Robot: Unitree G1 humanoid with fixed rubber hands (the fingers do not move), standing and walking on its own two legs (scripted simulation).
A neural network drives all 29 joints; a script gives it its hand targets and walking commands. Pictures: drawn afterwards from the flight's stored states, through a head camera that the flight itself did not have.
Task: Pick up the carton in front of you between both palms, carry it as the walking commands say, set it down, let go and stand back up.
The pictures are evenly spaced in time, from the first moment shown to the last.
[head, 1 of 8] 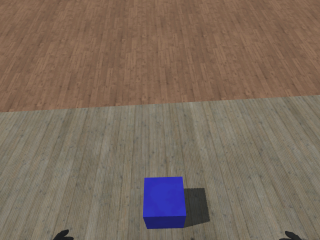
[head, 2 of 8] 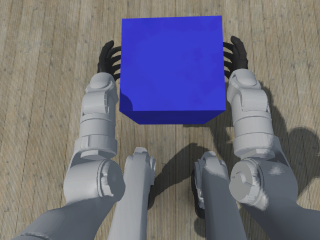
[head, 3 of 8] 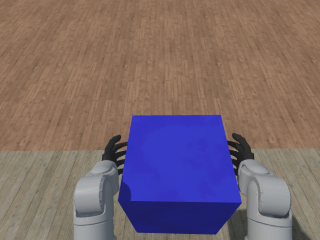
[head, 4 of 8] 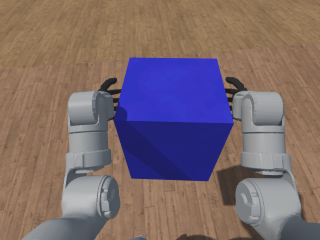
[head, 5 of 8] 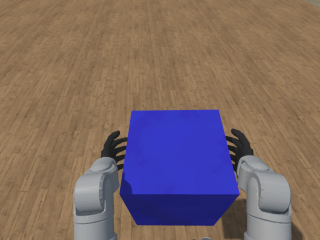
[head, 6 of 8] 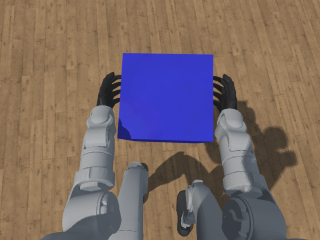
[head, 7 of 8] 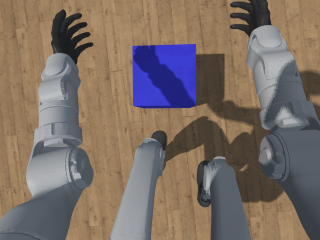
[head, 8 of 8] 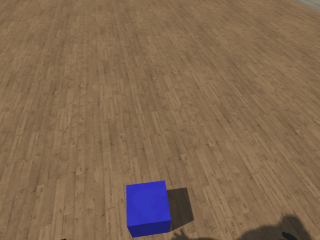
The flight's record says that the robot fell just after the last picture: no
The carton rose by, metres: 1.17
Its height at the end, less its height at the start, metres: +0.44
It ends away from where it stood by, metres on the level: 5.35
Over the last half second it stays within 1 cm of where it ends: yes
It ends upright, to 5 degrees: yes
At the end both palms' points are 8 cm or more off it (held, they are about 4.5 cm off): yes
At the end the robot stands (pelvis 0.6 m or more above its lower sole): yes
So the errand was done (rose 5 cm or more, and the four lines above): yes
